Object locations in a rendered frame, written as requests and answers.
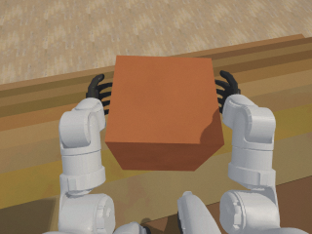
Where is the left robot hand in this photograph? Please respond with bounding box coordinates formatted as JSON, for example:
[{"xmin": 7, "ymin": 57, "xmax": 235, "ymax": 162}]
[{"xmin": 86, "ymin": 74, "xmax": 113, "ymax": 115}]

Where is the right robot hand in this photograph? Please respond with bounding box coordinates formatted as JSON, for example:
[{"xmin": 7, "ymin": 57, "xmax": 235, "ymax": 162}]
[{"xmin": 214, "ymin": 70, "xmax": 241, "ymax": 114}]

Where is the left robot upper arm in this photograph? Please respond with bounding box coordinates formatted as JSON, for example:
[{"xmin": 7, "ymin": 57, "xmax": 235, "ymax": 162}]
[{"xmin": 42, "ymin": 193, "xmax": 116, "ymax": 234}]

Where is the carton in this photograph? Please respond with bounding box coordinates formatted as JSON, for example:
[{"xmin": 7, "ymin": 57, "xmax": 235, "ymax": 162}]
[{"xmin": 104, "ymin": 55, "xmax": 224, "ymax": 172}]

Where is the right robot upper arm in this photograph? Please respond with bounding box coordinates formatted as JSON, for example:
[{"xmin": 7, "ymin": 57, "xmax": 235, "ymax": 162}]
[{"xmin": 219, "ymin": 189, "xmax": 309, "ymax": 234}]

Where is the robot right forearm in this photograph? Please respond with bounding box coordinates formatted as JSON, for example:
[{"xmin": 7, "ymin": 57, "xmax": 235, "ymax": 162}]
[{"xmin": 222, "ymin": 94, "xmax": 280, "ymax": 224}]

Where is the left robot thigh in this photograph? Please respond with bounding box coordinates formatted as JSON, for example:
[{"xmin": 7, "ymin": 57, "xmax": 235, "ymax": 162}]
[{"xmin": 113, "ymin": 223, "xmax": 147, "ymax": 234}]

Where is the robot right shin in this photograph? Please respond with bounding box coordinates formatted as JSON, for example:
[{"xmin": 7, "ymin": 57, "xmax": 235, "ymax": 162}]
[{"xmin": 180, "ymin": 191, "xmax": 192, "ymax": 234}]

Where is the robot left forearm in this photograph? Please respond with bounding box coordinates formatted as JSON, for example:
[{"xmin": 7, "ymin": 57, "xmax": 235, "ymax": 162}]
[{"xmin": 58, "ymin": 97, "xmax": 106, "ymax": 230}]

